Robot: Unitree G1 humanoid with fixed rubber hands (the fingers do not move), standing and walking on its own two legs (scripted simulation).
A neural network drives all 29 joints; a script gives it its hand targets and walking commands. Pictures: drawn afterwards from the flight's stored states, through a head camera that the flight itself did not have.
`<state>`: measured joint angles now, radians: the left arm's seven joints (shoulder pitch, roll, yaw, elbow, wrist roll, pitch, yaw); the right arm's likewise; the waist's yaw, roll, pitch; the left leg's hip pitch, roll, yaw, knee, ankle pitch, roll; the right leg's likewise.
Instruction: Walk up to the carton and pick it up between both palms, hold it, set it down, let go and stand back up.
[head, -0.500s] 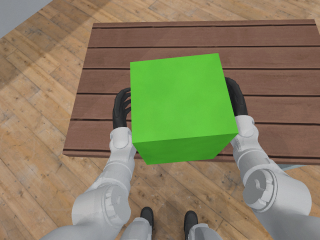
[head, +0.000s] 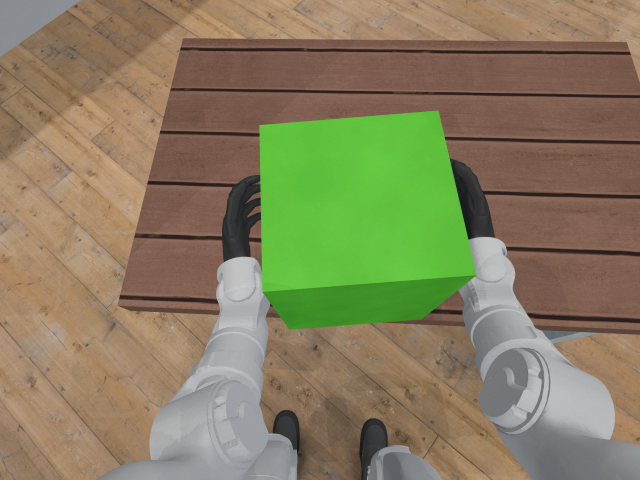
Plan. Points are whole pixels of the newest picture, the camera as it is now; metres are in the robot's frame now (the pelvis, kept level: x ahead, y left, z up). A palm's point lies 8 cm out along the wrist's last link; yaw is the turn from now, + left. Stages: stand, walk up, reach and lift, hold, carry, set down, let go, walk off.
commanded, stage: set down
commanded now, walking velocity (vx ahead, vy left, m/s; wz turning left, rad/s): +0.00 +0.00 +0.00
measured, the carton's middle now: (352, 236) +0.41 +0.01 -0.06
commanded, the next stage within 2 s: none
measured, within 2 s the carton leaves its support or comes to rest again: neither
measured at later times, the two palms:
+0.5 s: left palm (239, 243) +0.38 +0.16 -0.05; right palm (466, 224) +0.43 -0.14 -0.04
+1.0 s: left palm (230, 281) +0.34 +0.18 -0.09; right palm (491, 255) +0.40 -0.18 -0.08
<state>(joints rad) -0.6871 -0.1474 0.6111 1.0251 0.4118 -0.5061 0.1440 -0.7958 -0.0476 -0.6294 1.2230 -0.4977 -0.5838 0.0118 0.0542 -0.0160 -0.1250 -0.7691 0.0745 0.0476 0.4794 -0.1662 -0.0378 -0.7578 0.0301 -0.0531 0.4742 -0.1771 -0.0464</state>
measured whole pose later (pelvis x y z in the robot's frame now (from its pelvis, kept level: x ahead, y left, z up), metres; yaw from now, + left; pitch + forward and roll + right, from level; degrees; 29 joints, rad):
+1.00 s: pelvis -0.04 +0.00 -0.06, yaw -1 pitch +30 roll -1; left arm -0.67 0.07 0.03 1.16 -0.16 -0.48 0.18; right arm -0.84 -0.29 0.13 1.42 0.36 -0.52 0.05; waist 0.08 0.00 -0.25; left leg -1.14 0.09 -0.01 0.94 -0.33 -0.05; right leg -1.11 0.04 -0.07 0.92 -0.33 -0.06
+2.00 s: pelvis -0.03 -0.01 +0.00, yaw +1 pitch +10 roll +0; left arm -0.15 0.07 -0.01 0.83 -0.09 -0.48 0.17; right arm -0.24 -0.29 0.10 1.13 0.36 -0.66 0.14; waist 0.02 -0.03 -0.04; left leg -0.55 0.06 -0.02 0.61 -0.23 -0.06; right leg -0.55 0.04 -0.05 0.63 -0.26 -0.06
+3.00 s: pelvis +0.00 +0.00 +0.02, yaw +1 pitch -3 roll +0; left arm 0.20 0.11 -0.05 0.60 -0.03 -0.27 0.14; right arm 0.16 -0.22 0.03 0.81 0.19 -0.45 0.11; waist 0.00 -0.04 0.03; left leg -0.14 0.05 0.00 0.41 -0.22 -0.05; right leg -0.13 0.04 -0.02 0.42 -0.24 -0.05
